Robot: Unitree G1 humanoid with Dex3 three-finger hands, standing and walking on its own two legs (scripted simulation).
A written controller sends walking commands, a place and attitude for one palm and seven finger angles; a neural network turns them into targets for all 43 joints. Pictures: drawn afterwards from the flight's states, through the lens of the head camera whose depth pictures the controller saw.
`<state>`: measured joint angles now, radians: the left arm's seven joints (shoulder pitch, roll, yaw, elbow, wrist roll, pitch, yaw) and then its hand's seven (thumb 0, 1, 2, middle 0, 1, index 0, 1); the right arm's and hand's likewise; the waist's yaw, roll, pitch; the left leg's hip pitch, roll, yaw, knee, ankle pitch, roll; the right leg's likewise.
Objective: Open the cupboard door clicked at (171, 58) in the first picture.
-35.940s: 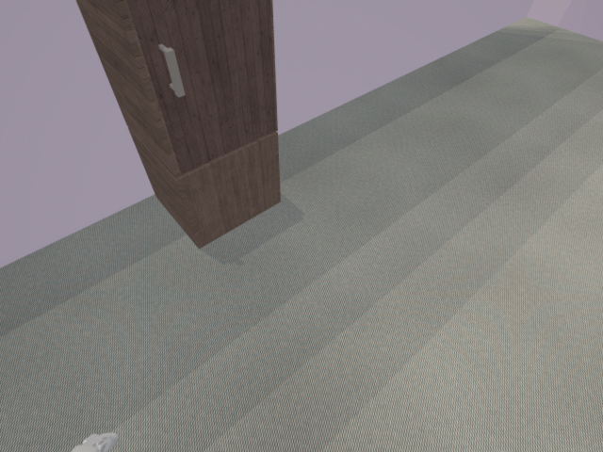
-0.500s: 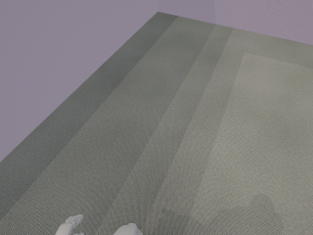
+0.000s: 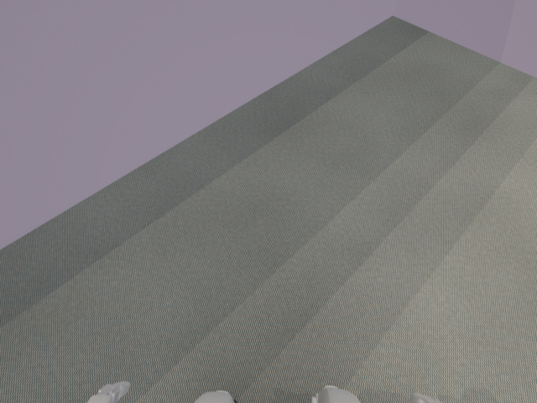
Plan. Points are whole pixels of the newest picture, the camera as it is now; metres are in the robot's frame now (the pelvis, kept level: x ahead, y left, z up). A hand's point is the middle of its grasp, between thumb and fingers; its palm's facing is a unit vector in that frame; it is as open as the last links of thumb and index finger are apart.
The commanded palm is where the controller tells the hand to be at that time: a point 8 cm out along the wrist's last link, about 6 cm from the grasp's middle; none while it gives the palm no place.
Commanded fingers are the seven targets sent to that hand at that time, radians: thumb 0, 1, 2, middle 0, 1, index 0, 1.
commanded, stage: turn to face it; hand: left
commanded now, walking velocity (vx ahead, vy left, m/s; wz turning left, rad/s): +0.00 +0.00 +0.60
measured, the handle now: out of the picture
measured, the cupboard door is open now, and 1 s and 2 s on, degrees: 40 40 40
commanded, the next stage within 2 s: none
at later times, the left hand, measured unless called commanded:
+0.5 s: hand out of the picture +0.02 +0.20 -0.18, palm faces +0.35 -0.91 -0.24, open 7.4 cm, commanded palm none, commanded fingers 0.00 0.90 0.90 -0.20 -0.30 -0.20 -0.30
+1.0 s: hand out of the picture -0.04 +0.15 -0.18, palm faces +0.62 -0.76 -0.20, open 7.4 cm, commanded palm none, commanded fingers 0.00 0.90 0.90 -0.20 -0.30 -0.20 -0.30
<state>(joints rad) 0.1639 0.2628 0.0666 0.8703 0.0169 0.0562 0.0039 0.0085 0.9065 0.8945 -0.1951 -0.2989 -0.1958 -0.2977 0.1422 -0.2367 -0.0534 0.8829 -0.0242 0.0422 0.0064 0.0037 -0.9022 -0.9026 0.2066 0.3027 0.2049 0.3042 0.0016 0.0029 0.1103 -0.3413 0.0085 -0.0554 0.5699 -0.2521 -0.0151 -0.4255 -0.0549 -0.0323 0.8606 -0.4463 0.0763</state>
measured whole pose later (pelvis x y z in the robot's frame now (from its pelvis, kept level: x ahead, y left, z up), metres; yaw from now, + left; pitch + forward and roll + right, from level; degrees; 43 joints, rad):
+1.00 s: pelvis +0.04 -0.04 -0.01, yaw +39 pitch +1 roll +0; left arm 0.23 0.23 0.05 0.87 0.02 0.04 0.00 0.01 0.90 0.89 -0.20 -0.30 -0.20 -0.30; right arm 0.13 -0.24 -0.07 0.88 -0.01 0.04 0.03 0.01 -0.91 -0.90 0.20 0.30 0.20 0.30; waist 0.00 -0.06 0.10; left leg -0.32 0.00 0.08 0.62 -0.30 0.02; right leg -0.31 -0.17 -0.18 0.74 -0.44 0.07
